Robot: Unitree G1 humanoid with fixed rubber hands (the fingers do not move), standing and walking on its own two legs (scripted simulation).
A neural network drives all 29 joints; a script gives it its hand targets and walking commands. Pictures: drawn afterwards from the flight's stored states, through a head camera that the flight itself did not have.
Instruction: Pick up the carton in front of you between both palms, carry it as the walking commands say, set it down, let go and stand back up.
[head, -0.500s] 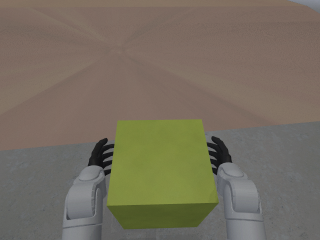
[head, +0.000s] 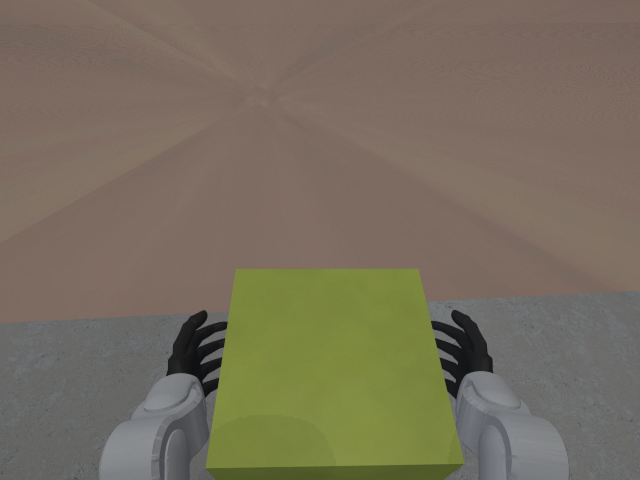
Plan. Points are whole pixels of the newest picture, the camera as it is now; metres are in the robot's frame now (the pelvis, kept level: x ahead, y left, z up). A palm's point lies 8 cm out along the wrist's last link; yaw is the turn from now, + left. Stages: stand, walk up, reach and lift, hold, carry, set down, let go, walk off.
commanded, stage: carry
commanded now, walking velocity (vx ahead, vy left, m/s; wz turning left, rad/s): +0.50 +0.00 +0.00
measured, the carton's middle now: (326, 396) +0.24 +0.01 +0.02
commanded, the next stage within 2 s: none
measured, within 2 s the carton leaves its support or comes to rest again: neither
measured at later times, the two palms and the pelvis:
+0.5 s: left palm (236, 192) +0.55 +0.17 +0.09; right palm (417, 197) +0.54 -0.14 +0.10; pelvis +0.33 +0.02 +0.00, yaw -1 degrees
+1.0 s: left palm (275, 82) +0.92 +0.14 +0.13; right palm (407, 87) +0.92 -0.16 +0.13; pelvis +0.66 -0.01 +0.00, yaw +0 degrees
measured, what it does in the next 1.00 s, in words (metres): walks ahead: left foot, then right foot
